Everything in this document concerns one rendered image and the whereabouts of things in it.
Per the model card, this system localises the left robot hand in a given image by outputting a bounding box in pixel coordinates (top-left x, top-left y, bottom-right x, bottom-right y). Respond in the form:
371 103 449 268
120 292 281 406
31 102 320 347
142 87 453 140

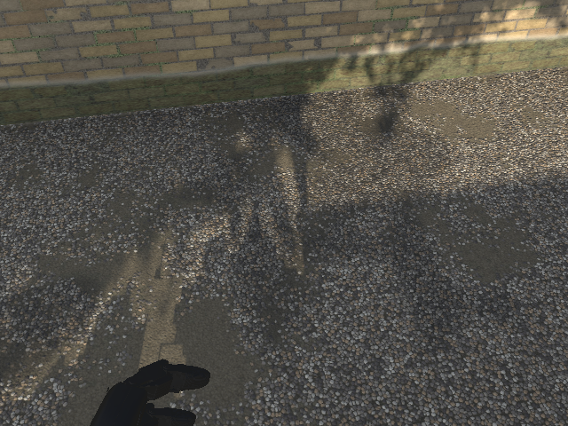
90 359 210 426

